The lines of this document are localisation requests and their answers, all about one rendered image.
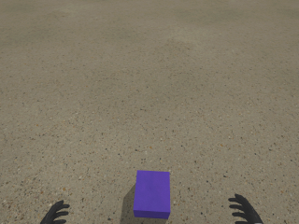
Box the carton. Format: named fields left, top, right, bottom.
left=133, top=170, right=171, bottom=219

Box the robot right hand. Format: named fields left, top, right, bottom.
left=228, top=194, right=263, bottom=224

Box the robot left hand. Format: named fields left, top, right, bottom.
left=40, top=200, right=70, bottom=224

